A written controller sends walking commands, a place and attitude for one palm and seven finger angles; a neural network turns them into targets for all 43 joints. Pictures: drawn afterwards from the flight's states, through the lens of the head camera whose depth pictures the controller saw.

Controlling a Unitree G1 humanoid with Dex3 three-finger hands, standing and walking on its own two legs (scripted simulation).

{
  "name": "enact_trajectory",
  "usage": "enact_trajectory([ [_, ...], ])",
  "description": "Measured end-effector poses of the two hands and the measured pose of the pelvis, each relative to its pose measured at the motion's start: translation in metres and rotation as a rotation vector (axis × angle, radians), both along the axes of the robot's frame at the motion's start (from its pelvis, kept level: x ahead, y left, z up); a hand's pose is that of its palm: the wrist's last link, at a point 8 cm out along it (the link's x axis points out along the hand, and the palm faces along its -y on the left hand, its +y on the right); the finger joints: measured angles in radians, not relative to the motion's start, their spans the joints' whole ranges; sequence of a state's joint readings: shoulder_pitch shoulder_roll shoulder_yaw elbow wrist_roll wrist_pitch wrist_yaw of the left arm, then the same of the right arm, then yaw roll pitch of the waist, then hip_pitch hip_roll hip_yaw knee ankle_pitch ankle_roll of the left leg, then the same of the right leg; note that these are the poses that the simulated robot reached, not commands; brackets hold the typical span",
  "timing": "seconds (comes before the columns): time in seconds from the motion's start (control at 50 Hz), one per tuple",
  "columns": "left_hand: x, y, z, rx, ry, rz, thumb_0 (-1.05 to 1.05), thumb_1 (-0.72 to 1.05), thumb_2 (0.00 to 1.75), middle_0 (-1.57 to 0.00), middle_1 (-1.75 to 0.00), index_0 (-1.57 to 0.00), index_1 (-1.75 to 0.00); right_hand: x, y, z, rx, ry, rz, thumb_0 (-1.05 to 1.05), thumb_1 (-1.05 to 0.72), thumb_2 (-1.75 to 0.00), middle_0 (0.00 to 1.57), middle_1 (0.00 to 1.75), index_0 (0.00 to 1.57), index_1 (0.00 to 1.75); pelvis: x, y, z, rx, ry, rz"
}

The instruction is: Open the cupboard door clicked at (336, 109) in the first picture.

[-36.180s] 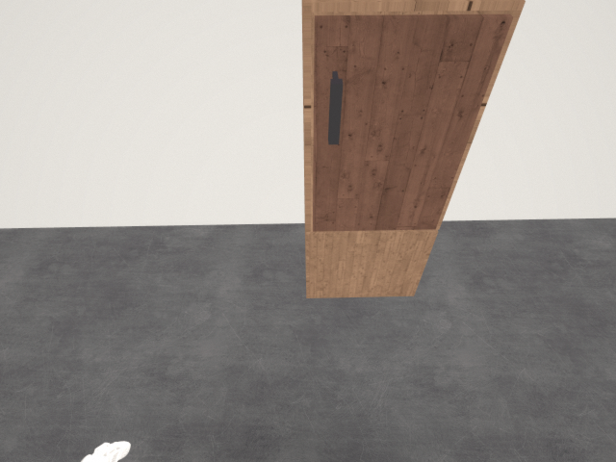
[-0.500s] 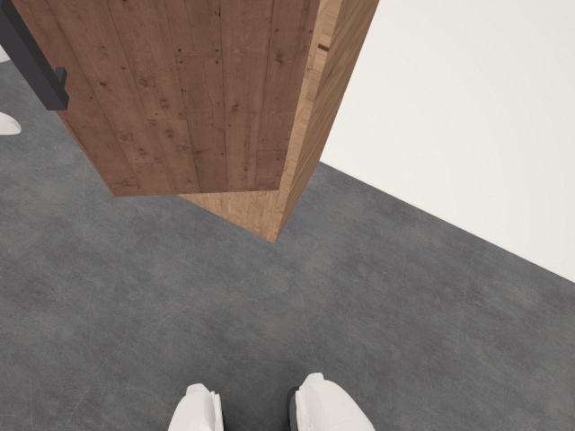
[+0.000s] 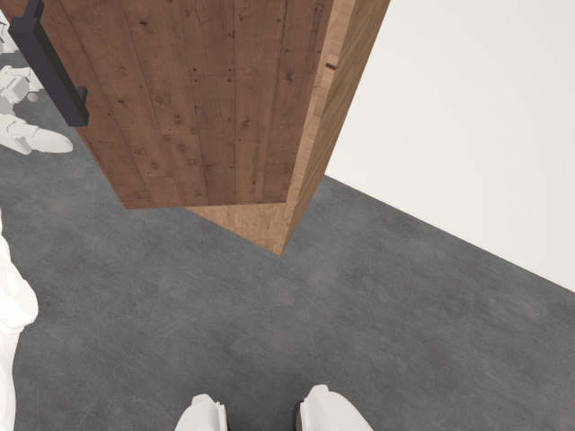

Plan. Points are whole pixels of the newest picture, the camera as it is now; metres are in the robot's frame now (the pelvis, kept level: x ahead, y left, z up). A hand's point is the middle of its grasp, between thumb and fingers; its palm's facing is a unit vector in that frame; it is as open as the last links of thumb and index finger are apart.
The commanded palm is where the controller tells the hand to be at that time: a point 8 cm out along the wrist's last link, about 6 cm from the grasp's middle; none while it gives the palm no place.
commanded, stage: slide the fingers in behind the handle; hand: left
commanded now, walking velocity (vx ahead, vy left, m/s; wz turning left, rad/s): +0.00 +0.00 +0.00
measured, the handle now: (58, 67) +0.57 +0.24 +0.11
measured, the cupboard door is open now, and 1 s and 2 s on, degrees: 32 33 34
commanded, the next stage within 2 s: close the thumb around the handle in 1.06 s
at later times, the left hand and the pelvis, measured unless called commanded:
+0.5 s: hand (75, 96) +0.52 +0.21 +0.11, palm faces +0.00 -1.00 +0.00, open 14.0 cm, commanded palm +0.50 +0.27 +0.11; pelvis +0.00 -0.01 +0.00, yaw +0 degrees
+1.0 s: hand (74, 97) +0.51 +0.21 +0.11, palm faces +0.00 -1.00 +0.00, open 14.0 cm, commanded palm +0.49 +0.26 +0.11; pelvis +0.00 -0.01 +0.00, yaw +1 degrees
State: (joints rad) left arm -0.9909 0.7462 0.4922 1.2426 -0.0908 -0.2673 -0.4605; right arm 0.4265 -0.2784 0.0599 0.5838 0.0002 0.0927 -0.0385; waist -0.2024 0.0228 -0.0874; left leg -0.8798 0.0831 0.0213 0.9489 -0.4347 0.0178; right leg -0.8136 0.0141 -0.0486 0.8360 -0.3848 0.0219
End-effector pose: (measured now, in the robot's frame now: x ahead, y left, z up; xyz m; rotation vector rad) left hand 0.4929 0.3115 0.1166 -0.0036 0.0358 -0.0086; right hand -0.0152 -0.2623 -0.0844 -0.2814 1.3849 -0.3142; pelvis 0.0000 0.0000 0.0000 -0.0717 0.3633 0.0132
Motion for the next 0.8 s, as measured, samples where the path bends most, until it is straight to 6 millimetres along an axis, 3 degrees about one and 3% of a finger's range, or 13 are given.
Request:
enact_trajectory([
  [0.18, 0.0, -0.009, -0.003, -0.007, 0.011, -0.009, -0.01, -0.5, 0.3, -0.3, -1.2, -0.3, -1.2, 0.005, -0.001, -0.002, 0.008, 0.002, 0.013, 0.0, -0.9, -0.9, 0.2, 0.3, 0.21, 0.3, 0.002, -0.001, 0.0, 0.002, -0.006, 0.009],
  [0.46, 0.003, -0.043, -0.002, 0.003, 0.011, -0.004, -0.01, -0.5, 0.3, -0.3, -1.2, -0.3, -1.2, 0.002, -0.007, -0.005, 0.03, -0.012, -0.005, 0.0, -0.9, -0.9, 0.2, 0.3, 0.21, 0.3, 0.002, -0.009, 0.002, 0.013, -0.017, 0.005],
  [0.8, 0.001, -0.044, -0.001, 0.004, 0.001, 0.014, -0.01, -0.5, 0.3, -0.28, -1.2, -0.29, -1.2, -0.005, -0.02, -0.003, 0.018, 0.01, -0.007, 0.0, -0.9, -0.9, 0.2, 0.3, 0.21, 0.3, 0.001, -0.017, 0.003, 0.019, -0.016, 0.005],
])
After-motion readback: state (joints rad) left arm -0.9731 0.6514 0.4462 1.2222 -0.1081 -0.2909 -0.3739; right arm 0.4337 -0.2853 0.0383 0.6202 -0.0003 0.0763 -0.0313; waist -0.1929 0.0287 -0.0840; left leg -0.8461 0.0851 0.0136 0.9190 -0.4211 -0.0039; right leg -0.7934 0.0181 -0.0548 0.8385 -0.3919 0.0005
